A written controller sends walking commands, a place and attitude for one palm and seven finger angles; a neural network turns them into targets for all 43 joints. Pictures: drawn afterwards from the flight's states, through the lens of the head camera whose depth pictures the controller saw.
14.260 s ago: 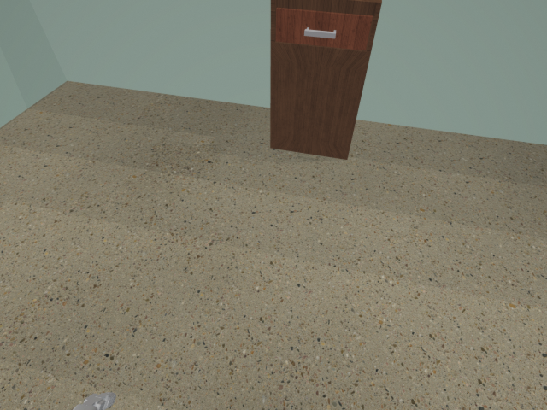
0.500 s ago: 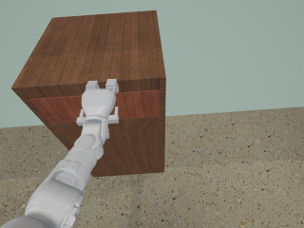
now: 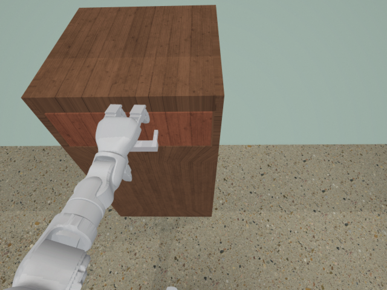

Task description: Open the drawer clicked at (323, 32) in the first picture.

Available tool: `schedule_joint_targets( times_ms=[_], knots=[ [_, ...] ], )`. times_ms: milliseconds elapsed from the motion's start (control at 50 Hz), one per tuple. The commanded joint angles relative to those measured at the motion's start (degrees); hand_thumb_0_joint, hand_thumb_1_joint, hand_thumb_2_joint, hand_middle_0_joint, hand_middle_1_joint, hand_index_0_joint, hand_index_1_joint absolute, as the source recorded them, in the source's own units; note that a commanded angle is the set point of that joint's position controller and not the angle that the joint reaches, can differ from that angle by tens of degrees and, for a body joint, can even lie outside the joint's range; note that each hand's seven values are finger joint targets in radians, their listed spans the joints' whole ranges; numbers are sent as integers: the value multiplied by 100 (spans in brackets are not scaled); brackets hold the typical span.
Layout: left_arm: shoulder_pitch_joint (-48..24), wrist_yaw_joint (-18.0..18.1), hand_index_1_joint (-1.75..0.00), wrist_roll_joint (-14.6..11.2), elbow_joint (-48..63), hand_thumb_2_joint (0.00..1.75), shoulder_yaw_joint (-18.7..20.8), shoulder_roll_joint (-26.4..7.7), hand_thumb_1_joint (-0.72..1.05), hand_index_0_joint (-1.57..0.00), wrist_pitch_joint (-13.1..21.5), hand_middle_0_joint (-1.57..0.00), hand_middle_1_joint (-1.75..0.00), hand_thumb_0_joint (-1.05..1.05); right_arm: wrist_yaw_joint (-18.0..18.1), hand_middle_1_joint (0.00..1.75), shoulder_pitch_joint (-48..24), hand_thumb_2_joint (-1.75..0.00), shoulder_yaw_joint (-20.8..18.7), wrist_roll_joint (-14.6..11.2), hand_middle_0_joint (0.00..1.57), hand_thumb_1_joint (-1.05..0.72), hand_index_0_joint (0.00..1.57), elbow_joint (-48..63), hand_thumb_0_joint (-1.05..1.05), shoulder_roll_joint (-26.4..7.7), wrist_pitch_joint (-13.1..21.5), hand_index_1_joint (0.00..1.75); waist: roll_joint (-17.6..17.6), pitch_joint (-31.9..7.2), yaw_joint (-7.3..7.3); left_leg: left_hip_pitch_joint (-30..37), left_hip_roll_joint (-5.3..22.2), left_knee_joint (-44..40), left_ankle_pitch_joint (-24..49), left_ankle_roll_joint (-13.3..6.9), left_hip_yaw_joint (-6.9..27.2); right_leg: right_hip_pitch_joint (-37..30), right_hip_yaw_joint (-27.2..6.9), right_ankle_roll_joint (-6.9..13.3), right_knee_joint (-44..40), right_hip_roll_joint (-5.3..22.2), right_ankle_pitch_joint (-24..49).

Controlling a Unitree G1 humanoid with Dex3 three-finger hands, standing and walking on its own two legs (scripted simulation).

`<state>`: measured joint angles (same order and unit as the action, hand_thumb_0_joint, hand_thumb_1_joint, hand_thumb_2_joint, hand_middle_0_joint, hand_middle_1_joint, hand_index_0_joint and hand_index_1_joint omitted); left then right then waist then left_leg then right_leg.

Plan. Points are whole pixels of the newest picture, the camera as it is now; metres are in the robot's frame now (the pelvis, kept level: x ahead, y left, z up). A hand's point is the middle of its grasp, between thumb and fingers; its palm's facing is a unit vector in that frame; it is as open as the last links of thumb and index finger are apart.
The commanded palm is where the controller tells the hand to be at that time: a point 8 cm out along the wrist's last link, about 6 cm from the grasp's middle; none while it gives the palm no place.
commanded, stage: move the hooked fingers above the handle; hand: left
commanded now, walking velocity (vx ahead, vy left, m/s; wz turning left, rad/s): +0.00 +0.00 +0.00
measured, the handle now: (132, 139) +0.49 +0.17 -0.03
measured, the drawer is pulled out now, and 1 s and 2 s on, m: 0.00 0.00 0.00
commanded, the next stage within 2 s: lower the fingers behind the handle in 1.50 s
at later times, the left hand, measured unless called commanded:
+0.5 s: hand (126, 151) +0.41 +0.16 +0.02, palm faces +0.06 -0.06 -1.00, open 13.8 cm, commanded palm +0.40 +0.18 +0.09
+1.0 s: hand (131, 146) +0.43 +0.15 +0.03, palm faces +0.10 -0.08 -0.99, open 13.8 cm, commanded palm +0.40 +0.18 +0.09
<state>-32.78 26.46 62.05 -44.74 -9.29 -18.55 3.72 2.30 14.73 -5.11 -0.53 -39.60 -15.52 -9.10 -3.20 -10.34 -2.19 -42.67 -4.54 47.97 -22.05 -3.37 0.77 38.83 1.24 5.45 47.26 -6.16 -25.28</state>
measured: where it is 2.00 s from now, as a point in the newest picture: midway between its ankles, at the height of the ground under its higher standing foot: outside the picture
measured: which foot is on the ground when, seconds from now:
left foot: down 0.00-1.00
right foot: down 0.00-1.00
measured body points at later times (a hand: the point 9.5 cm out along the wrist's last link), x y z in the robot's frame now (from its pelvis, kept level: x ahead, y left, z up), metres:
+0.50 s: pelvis -0.01 +0.01 +0.00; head +0.05 -0.01 +0.45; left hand +0.41 +0.17 +0.08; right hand +0.07 -0.27 -0.13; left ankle +0.00 +0.08 -0.70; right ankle -0.03 -0.06 -0.70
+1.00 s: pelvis -0.01 +0.02 +0.00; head +0.05 +0.01 +0.45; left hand +0.42 +0.16 +0.08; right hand +0.07 -0.24 -0.13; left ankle +0.00 +0.08 -0.70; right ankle -0.03 -0.06 -0.70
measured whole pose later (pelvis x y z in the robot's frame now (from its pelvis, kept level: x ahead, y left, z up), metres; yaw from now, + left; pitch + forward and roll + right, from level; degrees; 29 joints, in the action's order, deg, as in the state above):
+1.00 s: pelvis -0.01 +0.02 +0.00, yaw -3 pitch +16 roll -1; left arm -31.9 27.0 65.0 -45.3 -7.1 -15.7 1.6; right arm 2.5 15.2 -2.8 0.1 -35.4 -13.2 -11.7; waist -3.0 -10.0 -3.1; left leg -41.8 -4.1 47.4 -21.8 -5.2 -2.5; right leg 38.8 -2.0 3.6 47.2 -6.3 -24.3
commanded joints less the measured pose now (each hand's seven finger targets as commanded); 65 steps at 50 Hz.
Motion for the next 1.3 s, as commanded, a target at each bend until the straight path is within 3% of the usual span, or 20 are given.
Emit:
schedule_joint_targets(
  times_ms=[0,80,140,200,260,320,380,420,500,600,640,740,840,880,920,1000,1060,1120,1200,1280],
  knots=[
    [-2747,562,-120,-160,54,30,577,-985,-50,-30,-1254,-30,-120,0,-185,30,232,-90,-77,3,20,-90,20,433,0,-578,-3,30,302,-1999,-224,1553,121,-325,2230,59,-32,-817,-353,-281,-665,226,2731],
    [-2391,-187,-120,-351,-429,30,330,-956,-50,-30,-2189,-30,-120,0,-167,30,25,-90,31,-153,20,-90,20,647,0,-644,-354,30,1121,-2034,-128,1301,67,-653,2197,-2,-170,-1954,-567,-447,-990,359,3759],
    [-2304,-744,-120,-454,-746,30,169,-1000,-50,-30,-2309,-30,-120,0,21,30,-133,-90,194,-218,20,-90,20,758,0,-660,-508,30,1454,-1313,-204,953,27,-910,1701,-41,-202,-2181,-636,-541,-1205,475,3718],
    [-1990,-1202,-120,-434,-455,30,107,-1011,-50,-30,-1776,-30,-120,0,205,30,-171,-90,262,-194,20,-90,20,982,0,-635,-460,30,1279,-965,-164,910,33,-1035,1378,-67,-167,-2154,-746,-504,-1346,546,3259],
    [-2146,-1362,-120,-338,593,30,49,-882,-50,-30,-719,-30,-120,0,250,30,-110,-90,194,-101,20,-90,20,1141,0,-512,-317,30,316,-1353,-77,1399,78,-936,1501,-92,-133,-1861,-780,-340,-1258,505,2764],
    [-2516,-951,-120,-172,1318,30,239,-938,-50,-30,126,-30,-120,0,208,30,19,-90,91,-67,20,-90,20,1090,0,-383,-142,30,-203,-1623,-90,1732,149,-691,1572,-65,-1,-1195,-708,-230,-1062,399,2123],
    [-3051,-197,-120,11,1548,30,476,-1061,-50,-30,333,-30,-120,0,122,30,156,-90,-11,-35,20,-90,20,877,0,-386,44,30,-263,-1864,-176,1848,232,-441,1570,-1,157,-393,-546,-204,-778,293,1588],
    [-3266,298,-120,64,1428,30,808,-1338,-50,-30,137,-30,-120,0,67,30,194,-90,-58,25,20,-90,20,739,0,-440,110,30,-100,-2102,-171,1792,218,-308,1691,30,211,-289,-448,-191,-597,246,1550],
    [-3245,720,-120,-80,516,30,656,-1090,-50,-30,-827,-30,-120,0,-70,30,198,-90,-68,23,20,-90,20,550,0,-526,69,30,248,-2215,-291,1658,182,-319,1692,39,84,-481,-331,-268,-648,210,1768],
    [-3104,-130,-120,-432,-419,30,-326,-229,-50,-30,-1994,-30,-120,0,-126,30,242,-90,-54,-143,20,-90,20,556,0,-628,-170,30,533,-1945,-440,1891,193,-663,1839,13,-15,-943,-343,-334,-1068,217,2212],
    [-3106,-647,-120,-605,-208,30,-728,220,-50,-30,-1940,-30,-120,0,-86,30,223,-90,-47,-167,20,-90,20,607,0,-631,-240,30,705,-1860,-558,2144,229,-720,2086,-20,41,-999,-347,-365,-1167,247,2450],
    [-2390,-1371,-120,-569,-107,30,-624,137,-50,-30,-1236,-30,-120,0,58,30,145,-90,72,-81,20,-90,20,767,0,-614,-301,30,811,-1090,-398,1873,192,-860,1903,-73,78,-1047,-390,-304,-1234,329,2378],
    [-2665,-605,-120,-92,1221,30,687,-1283,-50,-30,33,-30,-120,0,99,30,129,-90,88,-7,20,-90,20,1001,0,-449,-164,30,-79,-1635,123,1783,244,-733,1830,-8,150,-864,-455,-161,-832,283,1855],
    [-2558,54,-120,229,1417,30,1238,-1721,-50,-30,63,-30,-120,0,95,30,75,-90,65,71,20,-90,20,1003,0,-380,-116,30,-320,-2000,321,1736,254,-541,2068,97,192,-622,-420,-96,-529,214,1780],
    [-2740,576,-120,304,1335,30,1279,-1639,-50,-30,-274,-30,-120,0,43,30,-6,-90,37,136,20,-90,20,946,0,-363,-76,30,-200,-2135,265,1697,267,-410,2210,139,164,-482,-340,-97,-396,180,1766],
    [-2762,875,-120,165,497,30,731,-1038,-50,-30,-1452,-30,-120,0,-115,30,16,-90,-28,71,20,-90,20,765,0,-496,-125,30,101,-2343,-29,1967,304,-469,2273,183,81,-570,-214,-196,-560,125,1900],
    [-2983,174,-120,-391,249,30,-432,187,-50,-30,-2163,-30,-120,0,-202,30,128,-90,-156,-141,20,-90,20,666,0,-584,-187,30,544,-2365,-426,2598,384,-628,2475,157,162,-635,-172,-301,-906,132,2095],
    [-3230,-881,-120,-984,737,30,-1814,1594,-50,-30,-2107,-30,-120,0,-103,30,26,-90,-149,-172,20,-90,20,710,0,-626,-182,30,877,-1972,-894,3050,410,-708,2542,9,329,-492,-198,-400,-1208,219,2148],
    [-3192,-1511,-120,-846,1084,30,-1078,582,-50,-30,-988,-30,-120,0,86,30,64,-90,13,-32,20,-90,20,596,0,-636,-117,30,495,-1476,-652,2900,303,-711,2410,-43,474,-362,-220,-321,-1087,323,2042],
    [-2915,-591,-120,-21,1472,30,406,-834,-50,-30,-32,-30,-120,0,29,30,210,-90,45,88,20,-90,20,685,0,-421,-108,30,-586,-1948,98,2857,367,-455,3118,245,433,-79,-179,-115,-546,212,1937]
  ],
)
